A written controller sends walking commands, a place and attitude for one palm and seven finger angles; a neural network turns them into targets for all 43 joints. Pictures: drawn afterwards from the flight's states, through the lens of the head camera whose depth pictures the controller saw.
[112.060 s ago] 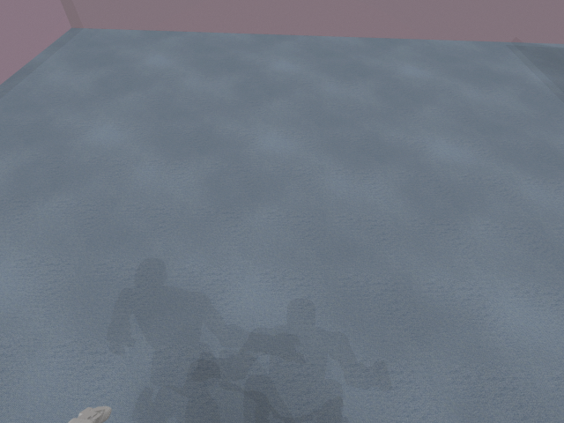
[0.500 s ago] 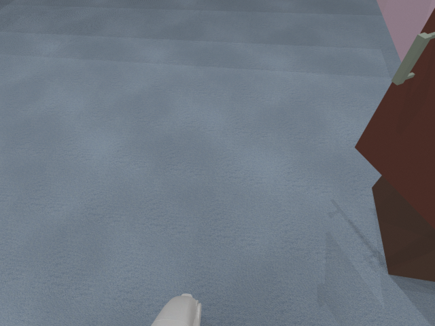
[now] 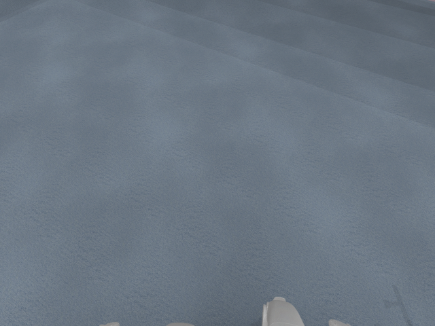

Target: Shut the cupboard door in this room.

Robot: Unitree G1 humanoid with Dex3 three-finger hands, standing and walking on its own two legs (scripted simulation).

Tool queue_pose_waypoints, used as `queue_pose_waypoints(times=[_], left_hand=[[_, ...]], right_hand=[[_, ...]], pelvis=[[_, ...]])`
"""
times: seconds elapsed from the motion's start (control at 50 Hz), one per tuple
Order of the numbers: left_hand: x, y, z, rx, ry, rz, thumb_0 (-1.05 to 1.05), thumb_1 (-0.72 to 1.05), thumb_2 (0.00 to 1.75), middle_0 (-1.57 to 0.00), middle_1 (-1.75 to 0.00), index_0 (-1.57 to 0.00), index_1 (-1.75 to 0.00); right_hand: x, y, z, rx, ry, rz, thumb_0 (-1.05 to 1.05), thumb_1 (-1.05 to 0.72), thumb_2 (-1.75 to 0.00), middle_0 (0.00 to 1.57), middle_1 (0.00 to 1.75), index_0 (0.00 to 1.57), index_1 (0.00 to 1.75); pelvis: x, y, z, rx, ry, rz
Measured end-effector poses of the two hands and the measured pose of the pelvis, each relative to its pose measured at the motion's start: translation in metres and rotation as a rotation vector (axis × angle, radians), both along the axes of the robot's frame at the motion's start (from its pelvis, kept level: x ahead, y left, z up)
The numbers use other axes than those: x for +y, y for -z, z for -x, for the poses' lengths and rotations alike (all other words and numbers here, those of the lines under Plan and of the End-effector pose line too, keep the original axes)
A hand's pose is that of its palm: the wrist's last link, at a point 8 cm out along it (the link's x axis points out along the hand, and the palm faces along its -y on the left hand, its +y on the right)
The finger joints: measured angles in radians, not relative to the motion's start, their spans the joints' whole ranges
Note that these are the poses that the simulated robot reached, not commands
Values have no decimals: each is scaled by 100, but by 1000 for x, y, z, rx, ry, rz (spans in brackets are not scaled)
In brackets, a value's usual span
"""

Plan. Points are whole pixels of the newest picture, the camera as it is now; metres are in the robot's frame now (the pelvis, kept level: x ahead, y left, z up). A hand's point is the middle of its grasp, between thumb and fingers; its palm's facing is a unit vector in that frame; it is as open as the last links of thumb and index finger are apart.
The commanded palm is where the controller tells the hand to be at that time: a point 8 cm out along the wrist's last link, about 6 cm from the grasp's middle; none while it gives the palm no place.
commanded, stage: turn to face it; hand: left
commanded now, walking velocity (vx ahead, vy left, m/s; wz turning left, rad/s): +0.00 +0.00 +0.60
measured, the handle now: out of the picture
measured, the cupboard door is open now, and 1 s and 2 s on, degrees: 33 33 33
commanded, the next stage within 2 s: none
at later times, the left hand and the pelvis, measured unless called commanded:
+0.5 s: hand (158, 290) +0.20 +0.15 -0.17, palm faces +0.02 -0.98 -0.19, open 7.3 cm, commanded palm none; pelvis +0.15 -0.03 +0.00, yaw -3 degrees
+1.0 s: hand (179, 221) +0.35 +0.13 -0.16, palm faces -0.32 -0.91 -0.26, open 7.4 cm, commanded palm none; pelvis +0.20 -0.04 +0.00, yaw -21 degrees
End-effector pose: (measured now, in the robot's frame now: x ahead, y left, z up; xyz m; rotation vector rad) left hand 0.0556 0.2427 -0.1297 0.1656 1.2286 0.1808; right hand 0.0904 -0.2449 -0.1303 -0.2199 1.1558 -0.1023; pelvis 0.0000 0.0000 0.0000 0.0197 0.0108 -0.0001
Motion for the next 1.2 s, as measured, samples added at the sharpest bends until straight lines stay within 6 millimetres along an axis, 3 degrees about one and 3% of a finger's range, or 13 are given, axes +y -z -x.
queue_pose_waypoints(times=[0.1, 0.18, 0.24, 0.36, 0.46, 0.54, 0.6, 0.68, 0.8, 0.92, 1.08, 1.14, 1.2], left_hand=[[-20, -17, -108, -188, 56, -11, 1, 91, 90, -20, -30, -20, -30], [-36, -19, -163, -279, 76, -47, 1, 91, 90, -20, -30, -20, -30], [-47, -20, -170, -243, 69, -45, 0, 91, 90, -20, -30, -20, -30], [-64, -9, -150, -52, 36, 8, 1, 91, 90, -20, -30, -20, -30], [-49, 7, -136, 70, 5, 24, 0, 94, 90, -21, -30, -20, -30], [-36, 16, -141, 138, 20, 35, 0, 93, 90, -21, -30, -20, -30], [-31, 12, -158, 149, 59, 30, 1, 92, 90, -21, -30, -20, -30], [-34, 5, -197, 109, 132, 14, 1, 92, 90, -20, -30, -20, -30], [-52, 3, -263, -22, 255, -39, 1, 91, 90, -20, -30, -20, -30], [-65, -8, -290, -43, 332, -58, 1, 91, 90, -20, -30, -20, -30], [-64, 4, -324, -19, 432, -9, 1, 91, 90, -21, -30, -20, -30], [-62, 13, -342, -16, 459, 13, 1, 91, 90, -21, -30, -20, -30], [-65, 9, -360, -16, 507, 23, 1, 91, 90, -21, -30, -20, -30]], right_hand=[[-18, 5, -6, 91, 42, -16, 0, -91, -90, 21, 30, 20, 30], [-41, 22, -23, 138, 72, -16, 0, -91, -90, 21, 30, 20, 30], [-50, 20, -41, 156, 77, -2, 0, -91, -90, 20, 30, 20, 30], [-42, 3, -81, 133, 83, -14, 0, -91, -90, 20, 30, 19, 30], [-25, 0, -105, 91, 111, -11, 0, -91, -90, 20, 30, 19, 30], [-14, -2, -112, 72, 141, 5, 0, -91, -90, 20, 30, 20, 30], [-17, -7, -111, 73, 174, 19, 0, -92, -90, 21, 30, 20, 30], [-29, -7, -103, 84, 228, 24, 0, -92, -90, 21, 30, 20, 30], [-60, 14, -86, 99, 335, 16, 0, -91, -90, 21, 30, 20, 30], [-75, 1, -93, 72, 396, 40, 0, -91, -90, 20, 30, 19, 30], [-59, -18, -111, -31, 460, 72, 0, -91, -90, 20, 30, 19, 30], [-45, -18, -105, -36, 476, 95, 0, -91, -90, 20, 30, 20, 30], [-29, -23, -89, 2, 501, 91, 0, -91, -90, 20, 30, 20, 30]], pelvis=[[-21, -1, -43, 2, -43, 6], [-41, 11, -79, -6, -60, 4], [-45, 6, -98, -14, -64, 10], [-47, -8, -130, 5, -24, 1], [-37, -5, -147, 9, 36, 26], [-29, -1, -159, 5, 86, 32], [-28, -5, -166, -1, 124, 40], [-31, -7, -174, -6, 179, 51], [-47, 9, -184, -13, 252, 42], [-46, 0, -189, -6, 317, 30], [-26, 0, -208, 5, 414, 27], [-16, 5, -216, 10, 455, 41], [-12, -1, -219, 8, 495, 53]])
